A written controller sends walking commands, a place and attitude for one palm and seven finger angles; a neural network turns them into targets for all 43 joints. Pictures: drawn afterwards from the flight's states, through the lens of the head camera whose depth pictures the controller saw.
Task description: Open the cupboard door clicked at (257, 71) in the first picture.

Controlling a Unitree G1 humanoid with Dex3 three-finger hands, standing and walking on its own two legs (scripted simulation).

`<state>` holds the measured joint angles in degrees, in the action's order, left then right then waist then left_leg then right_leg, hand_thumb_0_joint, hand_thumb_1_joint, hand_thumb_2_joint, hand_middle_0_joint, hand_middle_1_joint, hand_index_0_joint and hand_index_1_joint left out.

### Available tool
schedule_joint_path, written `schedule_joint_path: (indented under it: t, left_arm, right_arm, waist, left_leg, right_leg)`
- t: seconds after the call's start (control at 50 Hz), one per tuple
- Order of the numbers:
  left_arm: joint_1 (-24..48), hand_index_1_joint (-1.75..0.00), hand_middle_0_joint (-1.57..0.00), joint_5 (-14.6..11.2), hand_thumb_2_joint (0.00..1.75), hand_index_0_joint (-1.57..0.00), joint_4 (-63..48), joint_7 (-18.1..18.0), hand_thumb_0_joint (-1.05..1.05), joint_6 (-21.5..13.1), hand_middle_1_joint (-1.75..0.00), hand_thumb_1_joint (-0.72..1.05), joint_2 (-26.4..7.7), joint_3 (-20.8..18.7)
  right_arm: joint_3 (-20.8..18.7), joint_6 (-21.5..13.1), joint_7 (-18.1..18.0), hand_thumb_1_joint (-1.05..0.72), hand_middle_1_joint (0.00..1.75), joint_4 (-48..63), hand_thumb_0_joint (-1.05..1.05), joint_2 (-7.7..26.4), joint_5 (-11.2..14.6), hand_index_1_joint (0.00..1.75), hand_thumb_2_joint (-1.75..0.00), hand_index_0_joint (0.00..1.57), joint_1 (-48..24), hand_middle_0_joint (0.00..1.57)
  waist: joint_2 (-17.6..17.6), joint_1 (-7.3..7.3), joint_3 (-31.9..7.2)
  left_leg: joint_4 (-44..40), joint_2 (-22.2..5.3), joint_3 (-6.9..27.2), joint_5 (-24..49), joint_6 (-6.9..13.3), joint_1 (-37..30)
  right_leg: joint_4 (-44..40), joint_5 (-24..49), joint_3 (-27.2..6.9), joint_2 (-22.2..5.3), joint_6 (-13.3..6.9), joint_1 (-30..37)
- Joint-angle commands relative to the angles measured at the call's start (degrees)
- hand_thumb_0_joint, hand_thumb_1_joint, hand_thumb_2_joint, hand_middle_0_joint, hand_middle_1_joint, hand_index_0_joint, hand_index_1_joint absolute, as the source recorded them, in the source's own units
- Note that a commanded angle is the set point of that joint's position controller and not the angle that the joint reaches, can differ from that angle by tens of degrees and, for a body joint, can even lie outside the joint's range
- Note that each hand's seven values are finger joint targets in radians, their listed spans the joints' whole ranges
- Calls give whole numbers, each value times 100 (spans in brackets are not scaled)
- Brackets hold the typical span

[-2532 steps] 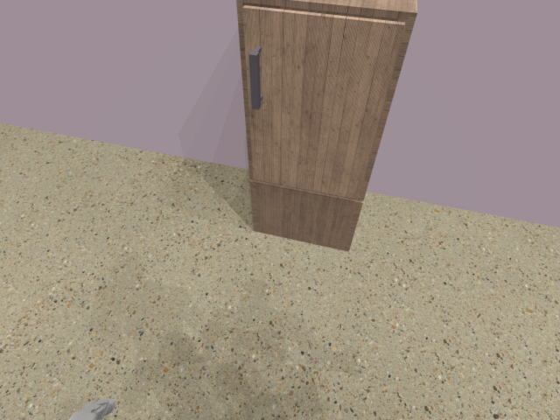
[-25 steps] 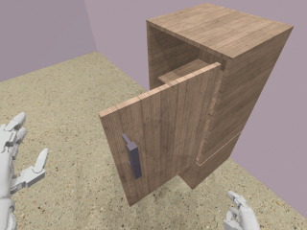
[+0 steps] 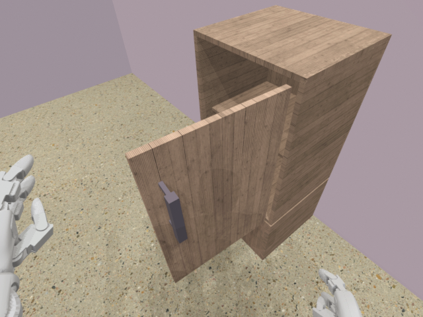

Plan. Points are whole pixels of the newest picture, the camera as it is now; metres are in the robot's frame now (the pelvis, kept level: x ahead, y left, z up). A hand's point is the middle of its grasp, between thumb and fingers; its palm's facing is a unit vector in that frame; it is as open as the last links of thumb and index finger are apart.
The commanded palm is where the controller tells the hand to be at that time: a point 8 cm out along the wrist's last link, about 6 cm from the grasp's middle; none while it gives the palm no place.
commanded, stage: step back with the hand held close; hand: left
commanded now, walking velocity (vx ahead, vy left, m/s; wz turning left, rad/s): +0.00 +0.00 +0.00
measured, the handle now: (172, 212) +0.32 +0.14 +0.00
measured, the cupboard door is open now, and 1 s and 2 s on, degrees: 86 86 86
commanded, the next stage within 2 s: stop stepping back and stand still in 1.12 s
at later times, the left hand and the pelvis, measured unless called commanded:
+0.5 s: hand (18, 252) +0.15 +0.29 +0.15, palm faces +0.36 -0.78 -0.52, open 7.4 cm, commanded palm +0.09 +0.33 +0.17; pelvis -0.06 +0.03 -0.01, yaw -1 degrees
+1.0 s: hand out of the picture +0.05 +0.32 +0.17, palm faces +0.48 -0.73 -0.48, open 7.4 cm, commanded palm -0.02 +0.35 +0.17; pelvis -0.14 +0.04 -0.02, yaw +3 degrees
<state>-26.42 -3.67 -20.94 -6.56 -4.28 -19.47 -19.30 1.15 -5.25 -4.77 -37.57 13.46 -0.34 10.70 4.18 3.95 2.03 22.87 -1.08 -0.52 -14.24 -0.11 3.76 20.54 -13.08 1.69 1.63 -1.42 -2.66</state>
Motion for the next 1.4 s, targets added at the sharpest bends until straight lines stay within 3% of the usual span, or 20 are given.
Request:
schedule_joint_path:
  t: [0.0,0.02,0.12,0.36,0.58,0.68,0.76,0.82,0.86,0.88,0.94,1.06,1.1,1.14,1.2,1.22,1.26,1.28,1.3,1.38]
  left_arm:
    - [1004,-30,-20,33,90,-20,-1676,-88,0,-476,-30,90,-1133,-597]
    - [1247,-30,-20,77,90,-20,-1722,-148,0,-685,-30,90,-1848,-1345]
    - [-77,-30,-20,90,90,-20,-1186,-52,0,-689,-30,90,-1143,-799]
    - [-568,-30,-20,63,90,-20,-1892,-231,0,-763,-30,90,-1556,-1247]
    - [-240,-30,-20,343,90,-20,-1881,-297,0,-1035,-30,90,-1321,-1217]
    - [35,-30,-20,400,90,-20,-1989,-341,0,-1141,-30,90,-1358,-1220]
    - [-73,-30,-20,262,90,-20,-2324,-438,0,-1223,-30,90,-1468,-1189]
    - [-191,-30,-20,242,90,-20,-2369,-483,0,-1265,-30,90,-1522,-1326]
    - [-191,-30,-20,349,90,-20,-2497,-475,0,-1277,-30,90,-1491,-1515]
    - [-32,-30,-20,392,90,-20,-2506,-475,0,-1279,-30,90,-1570,-1573]
    - [-297,-30,-20,267,90,-20,-2203,-453,0,-1293,-30,90,-1596,-1614]
    - [-149,-30,-20,32,90,-20,-2220,-365,0,-1113,-30,90,-1190,-922]
    - [11,-30,-20,29,90,-20,-2212,-292,0,-1191,-30,90,-1375,-913]
    - [224,-30,-20,24,90,-20,-2440,-339,0,-1265,-30,90,-1940,-1243]
    - [242,-30,-20,170,90,-20,-2319,-273,0,-1203,-30,90,-1950,-1361]
    - [-67,-30,-20,152,90,-20,-2271,-264,0,-1057,-30,90,-1900,-1471]
    - [-496,-30,-20,-24,90,-20,-2326,-225,0,-889,-30,90,-1739,-1434]
    - [-596,-30,-20,-24,90,-20,-2576,-219,0,-893,-30,90,-1778,-1448]
    - [-515,-30,-20,52,90,-20,-2655,-229,0,-960,-30,90,-1808,-1435]
    - [-924,-30,-20,-3,90,-20,-2378,-314,0,-897,-30,90,-1664,-1503]
  right_arm:
    - [-216,-393,-40,-90,30,981,0,538,15,30,-90,20,-881,20]
    - [-220,-294,-49,-90,30,1151,0,655,84,30,-90,20,-747,20]
    - [-312,-9,-21,-90,30,1147,0,658,37,30,-90,20,-688,20]
    - [-429,248,-116,-90,30,1485,0,647,104,30,-90,20,-700,20]
    - [-449,-23,-89,-90,30,1527,0,794,65,30,-90,20,-499,20]
    - [-451,-155,-75,-90,30,1461,0,761,7,30,-90,20,-382,20]
    - [-395,-215,-39,-90,30,1268,0,630,11,30,-90,20,-252,20]
    - [-388,-231,-78,-90,30,1275,0,701,-6,30,-90,20,-332,20]
    - [-420,-310,-121,-90,30,1339,0,818,-29,30,-90,20,-467,20]
    - [-426,-353,-117,-90,30,1290,0,667,-79,30,-90,20,-418,20]
    - [-530,-502,-18,-90,30,1132,0,603,-44,30,-90,20,-433,20]
    - [-412,-557,120,-90,30,809,0,537,-78,30,-90,20,-461,20]
    - [-415,-475,151,-90,30,716,0,483,-74,30,-90,20,-335,20]
    - [-354,-344,92,-90,30,674,0,370,-47,30,-90,20,-547,20]
    - [-265,-449,-11,-90,30,933,0,331,37,30,-90,20,-754,20]
    - [-222,-394,-76,-90,30,1099,0,326,74,30,-90,20,-808,20]
    - [-171,-343,-161,-90,30,1064,0,429,121,30,-90,20,-719,20]
    - [-256,-422,-88,-90,30,1080,0,604,80,30,-90,20,-558,20]
    - [-292,-535,41,-90,30,1021,0,528,16,30,-90,20,-269,20]
    - [-307,-702,58,-90,30,996,0,463,7,30,-90,20,-214,20]
  waist:
    - [14,-15,-489]
    - [-258,-276,-40]
    - [-275,-326,-601]
    - [-139,-296,-1225]
    - [153,-364,-392]
    - [-280,-429,-258]
    - [-654,-498,-631]
    - [10,-483,-577]
    - [1424,-397,-630]
    - [1303,-403,-713]
    - [351,-365,-982]
    - [1094,-400,-891]
    - [156,-423,-1010]
    - [-1266,-312,-1074]
    - [-1900,-260,-1238]
    - [-1731,-321,-1203]
    - [29,-517,-1483]
    - [1285,-408,-1766]
    - [1420,-347,-1850]
    - [578,-440,-1123]
  left_leg:
    - [-261,36,-62,1156,179,-93]
    - [35,-45,77,842,258,313]
    - [198,-91,48,1208,200,295]
    - [39,-330,222,1978,187,816]
    - [-699,-696,763,-2127,606,3493]
    - [25,-443,701,-2401,523,3144]
    - [1303,19,362,-1110,187,1338]
    - [326,-407,869,-1869,341,2047]
    - [-1672,-1501,2179,-3554,796,4029]
    - [-1929,-1781,2478,-3142,963,4089]
    - [-1213,-1714,1831,-1717,964,2584]
    - [-1450,-1151,943,-1080,290,1447]
    - [-269,-750,428,-176,-76,785]
    - [2475,-37,83,-491,-226,847]
    - [2582,222,-123,-826,-127,2396]
    - [1867,245,-288,-250,-80,2024]
    - [253,141,-164,3041,119,131]
    - [100,-803,891,5372,476,-887]
    - [-21,-1339,1493,5666,694,-1069]
    - [-1017,-1263,1537,1353,542,250]
  right_leg:
    - [-418,928,-138,-198,73,-157]
    - [-713,1205,-723,-464,61,-885]
    - [-453,1697,-576,-683,47,-809]
    - [380,2090,-360,-465,152,-447]
    - [1105,98,-525,-209,221,137]
    - [451,-1272,-970,-445,65,-901]
    - [-168,-1179,-1232,-1008,-283,-2475]
    - [514,-1316,-792,-567,1,-2086]
    - [2908,-663,-171,331,315,-185]
    - [3976,-821,-264,397,305,-146]
    - [4085,-1374,-477,312,231,-1143]
    - [1045,-1768,122,300,4,-942]
    - [-679,-1016,-516,-341,-291,-1296]
    - [-1038,1103,-2085,-2055,-809,-2242]
    - [418,5566,-746,-1547,-399,-158]
    - [828,5751,-487,-1301,-327,-36]
    - [1977,4028,150,-552,235,-919]
    - [2781,572,107,-50,331,-1801]
    - [3343,-1884,-331,108,190,-2127]
    - [2680,-1434,-273,-70,240,-1761]
